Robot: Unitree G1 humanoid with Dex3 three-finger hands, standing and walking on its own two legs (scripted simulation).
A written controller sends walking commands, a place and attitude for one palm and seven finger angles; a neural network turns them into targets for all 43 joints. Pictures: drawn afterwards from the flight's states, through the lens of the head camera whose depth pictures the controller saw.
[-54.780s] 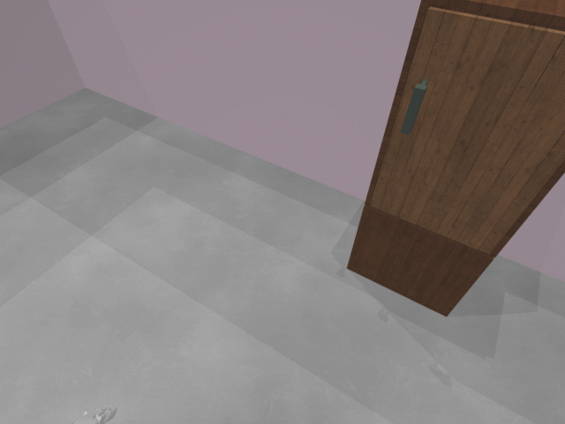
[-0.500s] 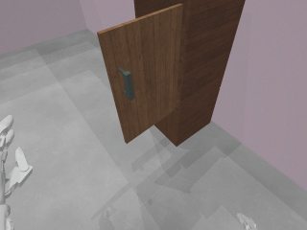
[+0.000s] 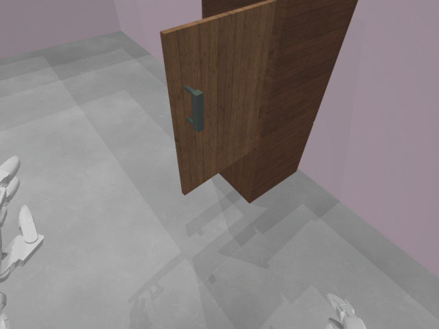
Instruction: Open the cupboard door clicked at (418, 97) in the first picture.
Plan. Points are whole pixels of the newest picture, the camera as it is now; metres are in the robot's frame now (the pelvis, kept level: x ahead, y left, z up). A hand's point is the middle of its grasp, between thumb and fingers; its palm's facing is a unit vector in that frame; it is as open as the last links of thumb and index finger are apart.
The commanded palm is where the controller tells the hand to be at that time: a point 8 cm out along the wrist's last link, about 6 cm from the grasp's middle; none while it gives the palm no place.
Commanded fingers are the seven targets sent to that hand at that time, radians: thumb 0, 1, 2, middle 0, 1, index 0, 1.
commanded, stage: stop stepping back and stand still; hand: left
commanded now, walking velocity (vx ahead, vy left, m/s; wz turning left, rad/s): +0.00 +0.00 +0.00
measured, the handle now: (193, 108) +0.64 +0.13 +0.04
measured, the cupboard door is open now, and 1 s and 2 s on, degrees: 94 94 94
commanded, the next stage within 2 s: let the arm hang, fingers relaxed in 0.14 s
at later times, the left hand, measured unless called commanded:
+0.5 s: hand out of the picture +0.10 +0.20 -0.15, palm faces -0.05 -0.96 -0.28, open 7.4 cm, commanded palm none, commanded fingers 0.00 0.90 0.90 -0.20 -0.30 -0.20 -0.30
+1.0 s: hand out of the picture +0.06 +0.25 -0.15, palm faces +0.05 -0.92 -0.38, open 7.4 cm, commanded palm none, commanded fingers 0.00 0.90 0.90 -0.20 -0.30 -0.20 -0.30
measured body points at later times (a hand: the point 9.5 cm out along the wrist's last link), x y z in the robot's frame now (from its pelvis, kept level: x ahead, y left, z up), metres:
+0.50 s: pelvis -0.01 +0.00 -0.02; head +0.03 -0.02 +0.43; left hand +0.10 +0.25 -0.13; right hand +0.11 -0.27 -0.15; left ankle -0.01 +0.11 -0.74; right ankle +0.06 -0.09 -0.74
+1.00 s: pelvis +0.01 +0.00 +0.00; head +0.03 -0.03 +0.45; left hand +0.06 +0.30 -0.12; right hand +0.05 -0.27 -0.16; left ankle -0.01 +0.11 -0.74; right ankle +0.06 -0.09 -0.74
